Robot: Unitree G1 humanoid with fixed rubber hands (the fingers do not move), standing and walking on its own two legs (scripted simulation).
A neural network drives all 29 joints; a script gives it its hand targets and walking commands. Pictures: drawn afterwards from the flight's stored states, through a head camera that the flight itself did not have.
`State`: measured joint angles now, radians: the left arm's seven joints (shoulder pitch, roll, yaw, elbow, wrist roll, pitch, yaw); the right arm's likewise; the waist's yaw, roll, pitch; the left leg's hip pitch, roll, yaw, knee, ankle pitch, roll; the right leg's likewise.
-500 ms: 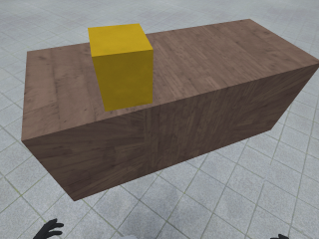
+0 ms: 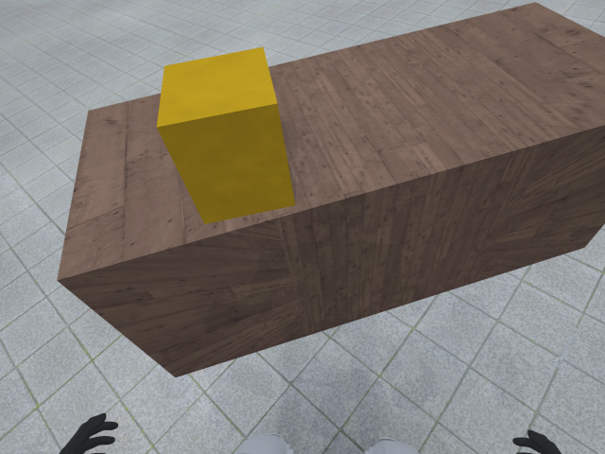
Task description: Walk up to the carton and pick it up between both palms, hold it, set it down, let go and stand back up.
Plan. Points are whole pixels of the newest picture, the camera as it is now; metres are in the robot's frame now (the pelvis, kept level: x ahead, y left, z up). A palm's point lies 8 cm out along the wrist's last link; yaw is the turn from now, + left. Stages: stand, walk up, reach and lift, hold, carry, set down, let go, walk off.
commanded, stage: walk up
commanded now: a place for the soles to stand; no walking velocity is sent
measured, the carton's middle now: (232, 138) +0.69 +0.18 +0.01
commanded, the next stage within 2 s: none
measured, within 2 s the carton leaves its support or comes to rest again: neither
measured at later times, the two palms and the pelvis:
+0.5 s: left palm out of the picture +0.05 +0.38 -0.10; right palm out of the picture +0.09 -0.25 -0.10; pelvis -0.01 +0.05 -0.02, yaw +7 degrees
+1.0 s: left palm out of the picture +0.04 +0.36 -0.09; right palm out of the picture +0.14 -0.26 -0.10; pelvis -0.01 +0.03 -0.02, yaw +10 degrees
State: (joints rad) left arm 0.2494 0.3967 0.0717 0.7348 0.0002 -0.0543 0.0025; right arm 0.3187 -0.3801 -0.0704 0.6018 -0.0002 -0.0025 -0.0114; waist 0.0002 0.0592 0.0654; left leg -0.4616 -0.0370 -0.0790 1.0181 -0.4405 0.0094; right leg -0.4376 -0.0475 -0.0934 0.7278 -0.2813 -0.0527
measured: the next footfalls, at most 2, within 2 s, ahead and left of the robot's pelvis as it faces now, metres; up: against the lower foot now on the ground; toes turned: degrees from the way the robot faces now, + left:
left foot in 0.32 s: +0.03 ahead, +0.17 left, +0.00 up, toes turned +1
right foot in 0.62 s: +0.08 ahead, -0.08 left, +0.00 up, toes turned +8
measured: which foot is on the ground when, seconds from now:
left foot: up 0.00-0.30, down 0.32-0.66, up 0.68-0.96, down 0.98-1.00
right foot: down 0.00-0.34, up 0.36-0.60, down 0.62-1.00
